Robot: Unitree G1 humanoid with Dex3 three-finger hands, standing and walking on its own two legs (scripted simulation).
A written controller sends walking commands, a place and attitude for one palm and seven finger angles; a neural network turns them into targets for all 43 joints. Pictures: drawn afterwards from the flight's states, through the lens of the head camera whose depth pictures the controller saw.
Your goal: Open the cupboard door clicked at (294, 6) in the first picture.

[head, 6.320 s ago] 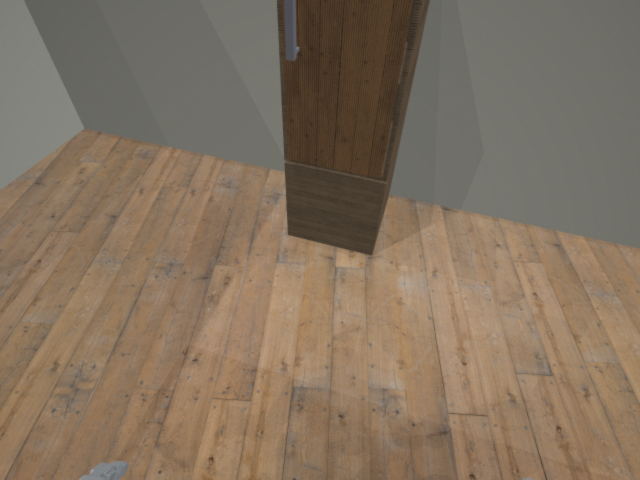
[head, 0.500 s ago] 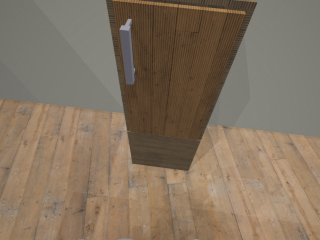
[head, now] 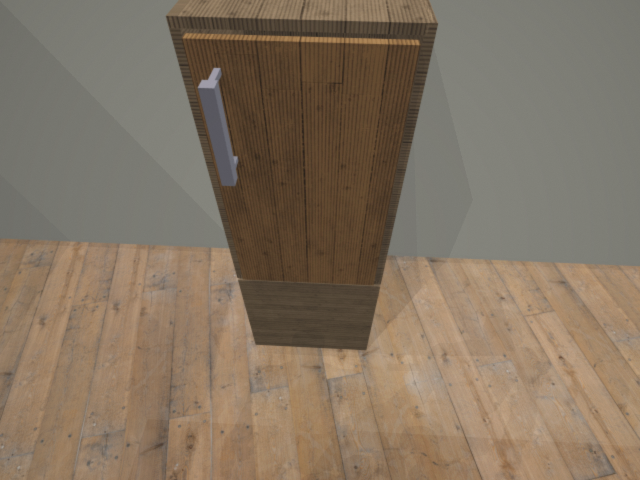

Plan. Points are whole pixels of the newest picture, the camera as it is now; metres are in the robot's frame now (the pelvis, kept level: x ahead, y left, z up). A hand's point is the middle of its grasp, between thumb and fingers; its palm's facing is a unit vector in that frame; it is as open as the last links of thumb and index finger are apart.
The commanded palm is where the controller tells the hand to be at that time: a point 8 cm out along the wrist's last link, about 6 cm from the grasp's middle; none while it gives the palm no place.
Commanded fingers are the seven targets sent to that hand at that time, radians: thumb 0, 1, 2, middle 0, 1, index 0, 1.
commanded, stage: come to a stop and stand still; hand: left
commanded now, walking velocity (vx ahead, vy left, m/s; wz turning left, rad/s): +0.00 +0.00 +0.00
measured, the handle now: (223, 130) +0.59 +0.18 +0.12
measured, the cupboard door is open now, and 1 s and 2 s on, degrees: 0 0 0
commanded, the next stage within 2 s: look again from close up in 1.86 s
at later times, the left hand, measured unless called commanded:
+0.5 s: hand out of the picture -0.02 +0.10 -0.17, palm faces +0.10 -0.98 -0.15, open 7.3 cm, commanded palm none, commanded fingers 0.00 0.90 0.90 -0.20 -0.30 -0.20 -0.30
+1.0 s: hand out of the picture +0.02 +0.15 -0.18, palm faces +0.08 -0.98 -0.19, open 7.3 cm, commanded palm none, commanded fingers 0.00 0.90 0.90 -0.20 -0.30 -0.20 -0.30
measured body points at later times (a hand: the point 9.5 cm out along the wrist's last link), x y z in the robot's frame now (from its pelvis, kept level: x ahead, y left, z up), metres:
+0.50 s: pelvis +0.02 -0.04 +0.00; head +0.03 -0.05 +0.45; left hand -0.02 +0.15 -0.16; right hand -0.01 -0.25 -0.17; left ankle +0.03 +0.13 -0.74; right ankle -0.03 -0.12 -0.74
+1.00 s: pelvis +0.04 -0.02 +0.00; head +0.05 -0.01 +0.45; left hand +0.02 +0.20 -0.16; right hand +0.05 -0.24 -0.16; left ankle +0.03 +0.13 -0.74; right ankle -0.03 -0.12 -0.74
